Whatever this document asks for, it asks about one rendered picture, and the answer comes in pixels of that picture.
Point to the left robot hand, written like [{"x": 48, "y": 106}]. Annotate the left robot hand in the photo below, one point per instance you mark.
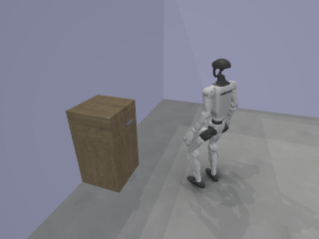
[{"x": 189, "y": 137}]

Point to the left robot thigh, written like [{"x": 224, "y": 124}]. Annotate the left robot thigh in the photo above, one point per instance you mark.
[{"x": 203, "y": 134}]

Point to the robot left upper arm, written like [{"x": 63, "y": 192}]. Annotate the robot left upper arm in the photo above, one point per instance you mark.
[{"x": 207, "y": 95}]

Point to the handle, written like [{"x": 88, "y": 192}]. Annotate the handle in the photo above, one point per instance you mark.
[{"x": 130, "y": 121}]

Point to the left robot shin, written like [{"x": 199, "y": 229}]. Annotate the left robot shin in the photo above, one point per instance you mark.
[{"x": 195, "y": 165}]

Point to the drawer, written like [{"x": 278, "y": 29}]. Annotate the drawer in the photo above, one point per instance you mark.
[{"x": 117, "y": 126}]

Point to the right robot hand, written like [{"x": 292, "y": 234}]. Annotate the right robot hand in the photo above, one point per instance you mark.
[{"x": 226, "y": 121}]

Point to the cabinet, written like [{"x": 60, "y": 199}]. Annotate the cabinet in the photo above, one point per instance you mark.
[{"x": 102, "y": 161}]

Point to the robot right upper arm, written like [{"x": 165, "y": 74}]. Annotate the robot right upper arm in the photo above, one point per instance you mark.
[{"x": 234, "y": 97}]

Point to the left robot forearm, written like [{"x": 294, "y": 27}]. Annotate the left robot forearm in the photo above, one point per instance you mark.
[{"x": 200, "y": 122}]

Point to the right robot forearm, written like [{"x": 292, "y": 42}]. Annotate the right robot forearm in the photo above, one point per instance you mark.
[{"x": 230, "y": 113}]

